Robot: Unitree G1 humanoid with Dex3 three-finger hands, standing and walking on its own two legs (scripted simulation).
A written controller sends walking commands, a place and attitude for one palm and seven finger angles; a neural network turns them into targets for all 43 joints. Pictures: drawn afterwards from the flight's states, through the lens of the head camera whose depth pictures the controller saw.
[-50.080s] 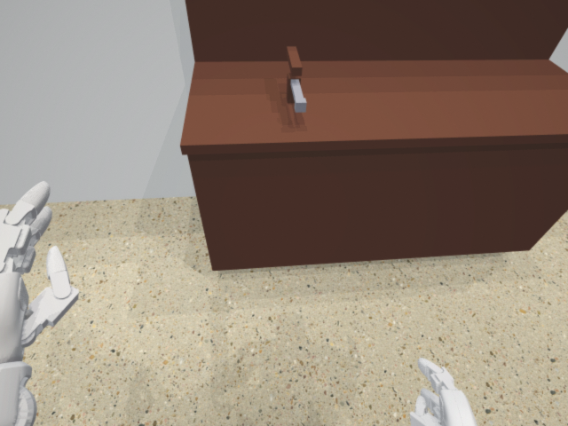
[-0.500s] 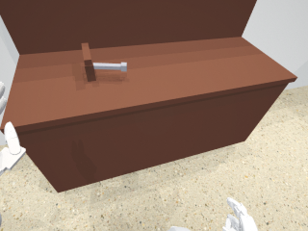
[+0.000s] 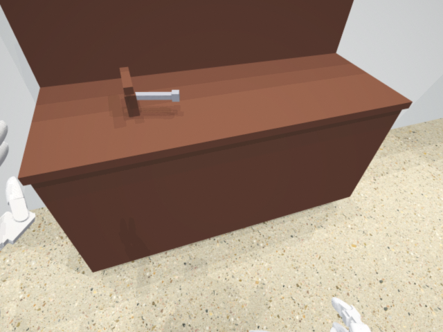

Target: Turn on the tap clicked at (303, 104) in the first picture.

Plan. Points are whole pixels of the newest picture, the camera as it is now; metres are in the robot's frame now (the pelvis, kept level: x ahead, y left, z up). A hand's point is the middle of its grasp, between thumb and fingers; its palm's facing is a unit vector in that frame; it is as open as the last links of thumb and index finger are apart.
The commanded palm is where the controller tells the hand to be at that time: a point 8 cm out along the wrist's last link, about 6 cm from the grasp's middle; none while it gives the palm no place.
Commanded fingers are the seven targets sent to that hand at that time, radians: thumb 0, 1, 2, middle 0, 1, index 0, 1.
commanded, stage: stop stepping back and stand still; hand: left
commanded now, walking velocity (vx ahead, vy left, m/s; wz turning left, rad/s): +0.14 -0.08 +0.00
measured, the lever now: (175, 95) +0.81 +0.17 +0.02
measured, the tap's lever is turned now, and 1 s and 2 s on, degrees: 75 75 75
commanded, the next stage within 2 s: stand and check the lever's angle in 1.06 s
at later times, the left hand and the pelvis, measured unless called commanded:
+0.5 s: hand (42, 218) +0.22 +0.24 +0.19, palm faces +0.45 -0.80 -0.40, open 7.4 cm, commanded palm +0.17 +0.27 +0.19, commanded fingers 0.00 0.90 0.90 -0.20 -0.30 -0.20 -0.30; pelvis +0.02 -0.01 +0.01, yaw +1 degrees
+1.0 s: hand (44, 204) +0.25 +0.26 +0.17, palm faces +0.42 -0.85 -0.32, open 7.4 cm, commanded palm +0.20 +0.30 +0.19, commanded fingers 0.00 0.90 0.90 -0.20 -0.30 -0.20 -0.30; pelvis +0.04 +0.02 +0.01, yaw +0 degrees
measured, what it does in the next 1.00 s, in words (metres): steps on the spot: right foot, then left foot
